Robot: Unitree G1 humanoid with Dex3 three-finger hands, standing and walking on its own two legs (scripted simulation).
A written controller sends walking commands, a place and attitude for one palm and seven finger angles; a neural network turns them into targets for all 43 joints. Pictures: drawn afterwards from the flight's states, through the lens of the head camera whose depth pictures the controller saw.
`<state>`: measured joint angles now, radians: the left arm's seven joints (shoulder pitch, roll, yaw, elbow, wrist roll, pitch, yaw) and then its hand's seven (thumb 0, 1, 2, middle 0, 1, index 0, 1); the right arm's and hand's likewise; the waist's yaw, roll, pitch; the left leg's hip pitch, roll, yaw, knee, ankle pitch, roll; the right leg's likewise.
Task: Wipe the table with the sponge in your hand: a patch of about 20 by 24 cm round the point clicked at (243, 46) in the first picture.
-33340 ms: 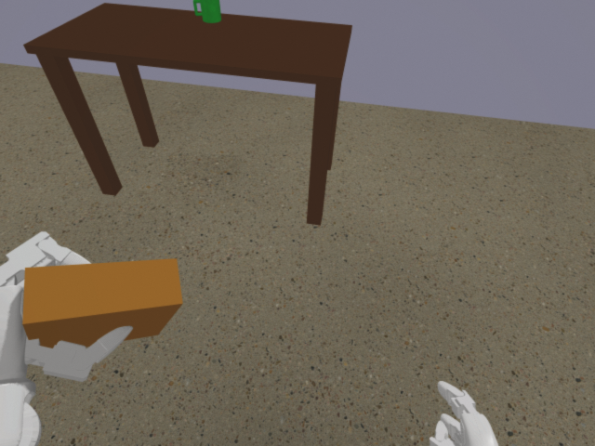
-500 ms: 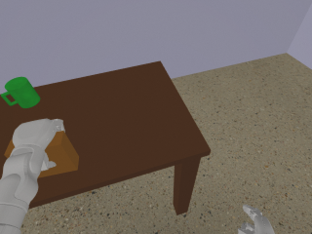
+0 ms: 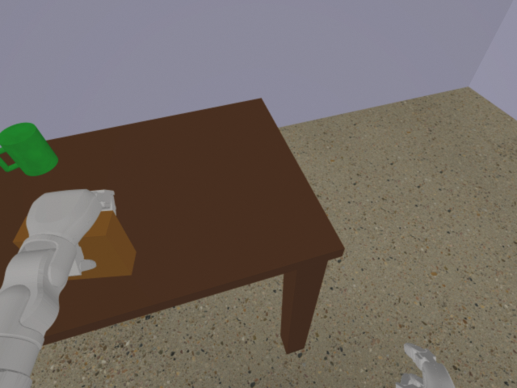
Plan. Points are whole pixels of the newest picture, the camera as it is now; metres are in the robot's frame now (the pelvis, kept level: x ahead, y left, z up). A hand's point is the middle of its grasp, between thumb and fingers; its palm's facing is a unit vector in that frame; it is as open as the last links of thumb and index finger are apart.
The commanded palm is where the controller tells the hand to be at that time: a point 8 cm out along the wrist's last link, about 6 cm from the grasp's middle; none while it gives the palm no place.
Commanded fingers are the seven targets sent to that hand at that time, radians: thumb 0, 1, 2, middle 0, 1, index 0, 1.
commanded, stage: move the sponge above the wiping area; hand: left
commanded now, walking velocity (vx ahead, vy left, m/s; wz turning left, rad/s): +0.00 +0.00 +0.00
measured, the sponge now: (87, 254) +0.29 +0.33 +0.02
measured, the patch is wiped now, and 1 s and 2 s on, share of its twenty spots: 0.00 0.00 0.00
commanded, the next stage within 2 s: none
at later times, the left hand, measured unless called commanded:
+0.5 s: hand (77, 226) +0.30 +0.32 +0.09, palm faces +0.05 +0.03 -1.00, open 9.1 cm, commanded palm +0.27 +0.35 +0.15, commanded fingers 0.00 0.10 1.30 -1.20 -1.60 -1.20 -1.60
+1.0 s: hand (60, 212) +0.30 +0.33 +0.12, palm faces +0.15 +0.04 -0.99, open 9.0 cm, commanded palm +0.26 +0.35 +0.15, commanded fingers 0.00 0.10 1.30 -1.20 -1.60 -1.20 -1.60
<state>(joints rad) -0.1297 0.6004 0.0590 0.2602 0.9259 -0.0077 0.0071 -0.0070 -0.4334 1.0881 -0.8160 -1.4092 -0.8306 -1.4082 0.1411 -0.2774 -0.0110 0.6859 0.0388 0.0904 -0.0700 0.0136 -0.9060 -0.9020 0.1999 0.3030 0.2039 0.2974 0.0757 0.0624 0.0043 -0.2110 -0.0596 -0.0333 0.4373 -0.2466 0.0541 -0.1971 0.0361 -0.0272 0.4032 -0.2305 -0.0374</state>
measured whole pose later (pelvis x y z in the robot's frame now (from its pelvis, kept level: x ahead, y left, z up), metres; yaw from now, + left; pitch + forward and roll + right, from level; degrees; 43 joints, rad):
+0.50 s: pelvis +0.00 +0.00 +0.00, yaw +0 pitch +1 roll -1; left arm -0.14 0.62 0.06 0.22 0.94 -0.03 0.09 -0.01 -0.44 1.09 -0.82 -1.41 -0.84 -1.41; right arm 0.11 -0.27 -0.01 0.69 0.04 0.08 -0.07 0.01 -0.91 -0.90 0.20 0.30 0.20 0.30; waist 0.09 0.05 0.01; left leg -0.22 -0.06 -0.03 0.46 -0.25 0.05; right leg -0.20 0.04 -0.03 0.42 -0.24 -0.04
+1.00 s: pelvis -0.01 +0.00 +0.00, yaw +0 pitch +0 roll -1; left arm -0.19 0.62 0.07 0.24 0.90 0.07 0.13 -0.01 -0.43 1.08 -0.83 -1.43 -0.85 -1.43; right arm 0.10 -0.26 0.00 0.71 0.05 0.11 -0.06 0.01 -0.91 -0.90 0.20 0.30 0.20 0.30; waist 0.09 0.07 0.00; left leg -0.22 -0.06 -0.03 0.45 -0.24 0.05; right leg -0.20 0.04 -0.02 0.42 -0.22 -0.04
